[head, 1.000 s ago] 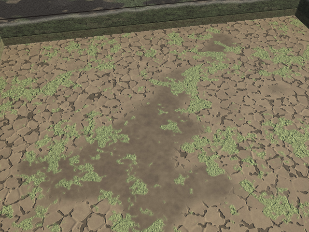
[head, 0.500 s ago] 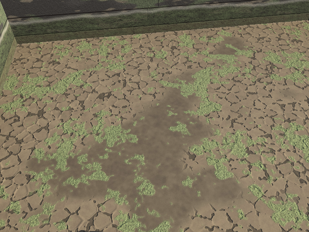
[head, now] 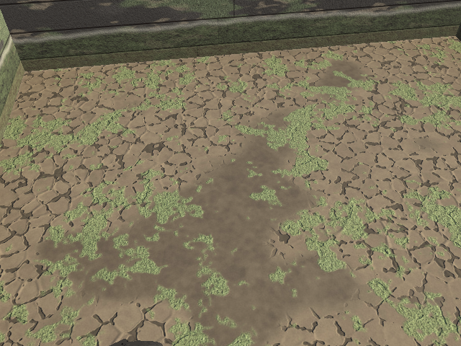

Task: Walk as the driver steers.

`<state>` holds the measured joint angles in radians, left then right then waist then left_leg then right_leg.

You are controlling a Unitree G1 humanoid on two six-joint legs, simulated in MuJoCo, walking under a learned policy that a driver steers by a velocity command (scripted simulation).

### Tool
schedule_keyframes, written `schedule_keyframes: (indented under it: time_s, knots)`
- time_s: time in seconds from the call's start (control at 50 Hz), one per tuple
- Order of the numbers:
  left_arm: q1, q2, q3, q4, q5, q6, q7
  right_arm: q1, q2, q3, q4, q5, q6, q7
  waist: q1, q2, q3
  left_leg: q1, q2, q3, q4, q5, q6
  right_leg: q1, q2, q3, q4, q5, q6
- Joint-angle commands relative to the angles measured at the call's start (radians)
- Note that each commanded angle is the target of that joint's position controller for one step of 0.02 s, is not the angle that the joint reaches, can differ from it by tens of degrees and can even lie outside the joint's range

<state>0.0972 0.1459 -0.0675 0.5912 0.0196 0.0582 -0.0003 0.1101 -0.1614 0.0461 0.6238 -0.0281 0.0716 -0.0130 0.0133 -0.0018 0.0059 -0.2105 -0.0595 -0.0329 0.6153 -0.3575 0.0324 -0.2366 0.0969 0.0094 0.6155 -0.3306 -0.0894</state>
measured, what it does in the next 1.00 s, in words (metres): stands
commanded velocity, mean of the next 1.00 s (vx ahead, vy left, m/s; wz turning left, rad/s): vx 0.50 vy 0.00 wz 0.00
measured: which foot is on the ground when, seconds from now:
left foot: down 0.00-1.00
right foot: down 0.00-1.00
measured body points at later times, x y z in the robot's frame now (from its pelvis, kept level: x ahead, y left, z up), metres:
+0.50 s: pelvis +0.00 +0.00 +0.00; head -0.01 -0.01 +0.45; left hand +0.20 +0.19 -0.07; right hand +0.21 -0.20 -0.08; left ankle -0.02 +0.10 -0.73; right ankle +0.00 -0.06 -0.73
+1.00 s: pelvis +0.00 -0.01 +0.00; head -0.01 -0.01 +0.45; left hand +0.20 +0.18 -0.07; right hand +0.21 -0.20 -0.08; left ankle -0.02 +0.10 -0.73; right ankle +0.00 -0.06 -0.73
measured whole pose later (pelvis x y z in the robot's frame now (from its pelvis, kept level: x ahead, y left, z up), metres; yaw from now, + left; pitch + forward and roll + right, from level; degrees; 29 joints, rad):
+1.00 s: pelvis +0.00 -0.01 +0.00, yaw +1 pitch -2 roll +1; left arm 0.11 0.14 -0.07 0.58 0.02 0.06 0.00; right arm 0.09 -0.15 0.05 0.62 -0.03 0.07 -0.01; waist 0.01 0.00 0.00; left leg -0.21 -0.06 -0.04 0.62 -0.37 0.02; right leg -0.24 0.09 -0.01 0.62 -0.34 -0.10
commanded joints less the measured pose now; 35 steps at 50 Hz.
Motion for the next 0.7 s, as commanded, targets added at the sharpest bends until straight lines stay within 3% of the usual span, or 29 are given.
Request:
schedule_keyframes:
  time_s: [0.02, 0.04, 0.06, 0.08, 0.1, 0.12, 0.14, 0.16, 0.18, 0.2, 0.22, 0.26, 0.28, 0.32, 0.34, 0.36, 0.4, 0.42, 0.44, 0.46, 0.48, 0.52, 0.54, 0.58, 0.6, 0.62, 0.66, 0.68, 0.7]
  knots:
    - [-0.089, 0.065, 0.019, -0.09, -0.006, -0.015, 0.009, -0.087, -0.057, -0.015, -0.091, -0.004, -0.022, -0.002, -0.006, -0.018, -0.061, 0.045, 0.056, -0.067, -0.067, 0.101, 0.006, -0.042, -0.135, 0.161, -0.15, 0.127, -0.005]
    - [-0.094, 0.066, 0.019, -0.092, -0.007, -0.013, 0.01, -0.089, -0.06, -0.015, -0.09, -0.003, -0.022, -0.002, -0.006, -0.019, -0.049, 0.04, 0.054, -0.066, -0.065, 0.099, 0.006, -0.047, -0.137, 0.164, -0.153, 0.126, -0.006]
    - [-0.141, 0.06, 0.015, -0.119, -0.002, -0.014, -0.005, -0.138, -0.072, -0.016, -0.117, 0.006, -0.015, -0.001, 0.009, -0.011, -0.007, 0.005, 0.074, -0.08, -0.054, 0.282, 0.002, -0.063, -0.13, 0.114, -0.1, 0.302, 0.001]
    - [-0.113, 0.054, 0.016, -0.11, 0.009, -0.019, -0.009, -0.125, -0.075, -0.02, -0.112, 0.001, -0.013, 0.0, 0.017, -0.004, -0.065, 0.03, 0.083, -0.09, -0.047, 0.313, 0.007, -0.037, -0.126, 0.103, -0.084, 0.325, 0.002]
    - [-0.051, 0.058, 0.017, -0.08, 0.001, -0.02, 0.004, -0.068, -0.066, -0.02, -0.087, -0.006, -0.02, -0.002, 0.001, -0.003, -0.133, 0.08, 0.062, -0.072, -0.054, 0.135, 0.008, -0.014, -0.129, 0.144, -0.128, 0.166, -0.002]
    - [-0.078, 0.062, 0.017, -0.086, -0.005, -0.017, 0.008, -0.079, -0.058, -0.016, -0.092, -0.005, -0.021, -0.002, -0.007, -0.016, -0.076, 0.054, 0.055, -0.066, -0.059, 0.113, 0.005, -0.038, -0.133, 0.155, -0.143, 0.146, -0.003]
    - [-0.091, 0.064, 0.018, -0.091, -0.007, -0.016, 0.01, -0.085, -0.057, -0.015, -0.091, -0.005, -0.022, -0.002, -0.007, -0.02, -0.063, 0.047, 0.055, -0.066, -0.062, 0.103, 0.005, -0.043, -0.136, 0.162, -0.148, 0.137, -0.006]
    - [-0.143, 0.058, 0.014, -0.119, -0.002, -0.018, -0.005, -0.138, -0.07, -0.016, -0.118, 0.004, -0.015, -0.001, 0.007, -0.009, -0.016, 0.01, 0.074, -0.08, -0.051, 0.285, 0.003, -0.058, -0.131, 0.114, -0.096, 0.313, -0.001]
    - [-0.115, 0.053, 0.015, -0.111, 0.007, -0.02, -0.009, -0.129, -0.074, -0.02, -0.114, 0.001, -0.012, 0.0, 0.016, -0.001, -0.066, 0.031, 0.081, -0.088, -0.043, 0.309, 0.006, -0.038, -0.128, 0.104, -0.083, 0.333, 0.002]
    - [-0.055, 0.057, 0.016, -0.082, 0.0, -0.02, 0.004, -0.073, -0.063, -0.02, -0.089, -0.006, -0.018, -0.002, 0.0, -0.004, -0.13, 0.079, 0.06, -0.07, -0.049, 0.131, 0.007, -0.019, -0.132, 0.146, -0.128, 0.172, -0.002]
    - [-0.08, 0.061, 0.016, -0.088, -0.006, -0.018, 0.008, -0.083, -0.056, -0.016, -0.093, -0.006, -0.02, -0.002, -0.008, -0.017, -0.077, 0.054, 0.054, -0.064, -0.055, 0.11, 0.003, -0.042, -0.135, 0.157, -0.144, 0.149, -0.004]
    - [-0.096, 0.064, 0.017, -0.095, -0.008, -0.014, 0.009, -0.092, -0.058, -0.016, -0.092, -0.005, -0.022, -0.001, -0.008, -0.019, -0.051, 0.044, 0.052, -0.064, -0.057, 0.099, 0.003, -0.052, -0.141, 0.167, -0.153, 0.136, -0.007]
    - [-0.142, 0.058, 0.013, -0.122, -0.003, -0.016, -0.006, -0.143, -0.07, -0.016, -0.119, 0.004, -0.015, 0.0, 0.007, -0.009, -0.009, 0.008, 0.072, -0.078, -0.047, 0.281, 0.0, -0.068, -0.133, 0.116, -0.1, 0.311, -0.001]
    - [-0.101, 0.05, 0.014, -0.108, 0.011, -0.025, -0.011, -0.125, -0.069, -0.02, -0.114, -0.002, -0.012, 0.001, 0.016, 0.002, -0.09, 0.043, 0.083, -0.089, -0.035, 0.326, 0.006, -0.031, -0.127, 0.1, -0.077, 0.344, 0.002]
    - [-0.048, 0.055, 0.016, -0.081, 0.0, -0.025, 0.004, -0.074, -0.06, -0.021, -0.09, -0.006, -0.02, -0.003, -0.001, 0.001, -0.152, 0.088, 0.061, -0.071, -0.046, 0.135, 0.006, -0.01, -0.132, 0.144, -0.125, 0.181, -0.001]
    - [-0.081, 0.059, 0.015, -0.089, -0.006, -0.022, 0.007, -0.089, -0.052, -0.016, -0.094, -0.006, -0.021, -0.002, -0.008, -0.012, -0.088, 0.058, 0.053, -0.064, -0.053, 0.107, 0.003, -0.036, -0.137, 0.157, -0.142, 0.155, -0.005]
    - [-0.098, 0.062, 0.016, -0.098, -0.01, -0.015, 0.009, -0.102, -0.056, -0.016, -0.094, -0.004, -0.021, -0.001, -0.008, -0.019, -0.05, 0.042, 0.05, -0.063, -0.054, 0.093, 0.001, -0.057, -0.145, 0.169, -0.157, 0.135, -0.008]
    - [-0.143, 0.056, 0.012, -0.125, -0.004, -0.017, -0.007, -0.151, -0.066, -0.016, -0.121, 0.004, -0.013, 0.001, 0.007, -0.01, -0.01, 0.007, 0.069, -0.077, -0.044, 0.272, -0.003, -0.071, -0.136, 0.116, -0.103, 0.31, -0.001]
    - [-0.114, 0.049, 0.013, -0.116, 0.007, -0.022, -0.011, -0.138, -0.068, -0.019, -0.116, 0.0, -0.011, 0.002, 0.016, -0.004, -0.068, 0.031, 0.078, -0.087, -0.037, 0.303, 0.002, -0.044, -0.131, 0.105, -0.087, 0.333, 0.001]
    - [-0.052, 0.054, 0.015, -0.085, 0.0, -0.023, 0.003, -0.081, -0.059, -0.02, -0.09, -0.007, -0.019, -0.001, 0.0, -0.004, -0.136, 0.081, 0.059, -0.071, -0.045, 0.127, 0.004, -0.02, -0.135, 0.146, -0.132, 0.174, -0.003]
    - [-0.078, 0.058, 0.015, -0.092, -0.006, -0.021, 0.006, -0.092, -0.053, -0.016, -0.094, -0.006, -0.021, -0.001, -0.007, -0.015, -0.08, 0.055, 0.053, -0.065, -0.051, 0.106, 0.001, -0.043, -0.138, 0.157, -0.147, 0.149, -0.004]
    - [-0.094, 0.061, 0.016, -0.099, -0.008, -0.017, 0.008, -0.102, -0.055, -0.016, -0.093, -0.004, -0.023, -0.001, -0.007, -0.016, -0.053, 0.043, 0.051, -0.066, -0.054, 0.097, 0.002, -0.053, -0.144, 0.166, -0.156, 0.134, -0.007]
    - [-0.141, 0.056, 0.012, -0.126, -0.003, -0.019, -0.007, -0.152, -0.066, -0.016, -0.12, 0.004, -0.015, 0.001, 0.008, -0.007, -0.01, 0.006, 0.071, -0.08, -0.044, 0.279, -0.002, -0.068, -0.135, 0.114, -0.102, 0.31, -0.001]
    - [-0.098, 0.048, 0.012, -0.111, 0.012, -0.027, -0.012, -0.132, -0.065, -0.02, -0.115, -0.002, -0.013, 0.001, 0.018, 0.002, -0.092, 0.041, 0.081, -0.09, -0.032, 0.322, 0.005, -0.03, -0.129, 0.098, -0.078, 0.345, 0.002]
    - [-0.045, 0.053, 0.014, -0.084, 0.0, -0.027, 0.003, -0.08, -0.057, -0.02, -0.091, -0.006, -0.02, -0.002, 0.001, 0.0, -0.155, 0.085, 0.059, -0.072, -0.043, 0.132, 0.004, -0.009, -0.134, 0.141, -0.126, 0.183, -0.001]
    - [-0.077, 0.056, 0.014, -0.092, -0.006, -0.023, 0.007, -0.095, -0.05, -0.016, -0.095, -0.005, -0.022, -0.001, -0.006, -0.012, -0.091, 0.055, 0.052, -0.066, -0.05, 0.104, 0.001, -0.034, -0.14, 0.154, -0.143, 0.155, -0.005]
    - [-0.095, 0.06, 0.015, -0.101, -0.009, -0.016, 0.008, -0.106, -0.053, -0.015, -0.094, -0.004, -0.021, 0.0, -0.007, -0.02, -0.052, 0.039, 0.049, -0.064, -0.051, 0.091, -0.001, -0.056, -0.147, 0.166, -0.158, 0.134, -0.008]
    - [-0.141, 0.054, 0.011, -0.127, -0.003, -0.018, -0.007, -0.155, -0.064, -0.016, -0.122, 0.003, -0.013, 0.001, 0.008, -0.011, -0.011, 0.003, 0.068, -0.078, -0.041, 0.269, -0.004, -0.07, -0.138, 0.114, -0.104, 0.31, -0.002]
    - [-0.112, 0.047, 0.012, -0.118, 0.008, -0.023, -0.012, -0.141, -0.065, -0.019, -0.116, -0.001, -0.012, 0.002, 0.017, -0.005, -0.069, 0.028, 0.076, -0.088, -0.034, 0.3, 0.001, -0.043, -0.133, 0.103, -0.088, 0.334, 0.0]
Velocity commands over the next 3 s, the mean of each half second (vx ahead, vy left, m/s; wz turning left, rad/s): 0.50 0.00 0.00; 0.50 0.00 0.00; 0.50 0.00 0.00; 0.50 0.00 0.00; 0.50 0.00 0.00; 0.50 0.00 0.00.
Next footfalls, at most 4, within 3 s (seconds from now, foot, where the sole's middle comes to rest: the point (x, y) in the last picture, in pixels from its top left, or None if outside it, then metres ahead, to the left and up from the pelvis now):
none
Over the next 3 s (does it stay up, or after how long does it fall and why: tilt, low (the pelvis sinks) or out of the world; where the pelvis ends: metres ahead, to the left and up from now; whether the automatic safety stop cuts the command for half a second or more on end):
stays up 0.01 -0.01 0.00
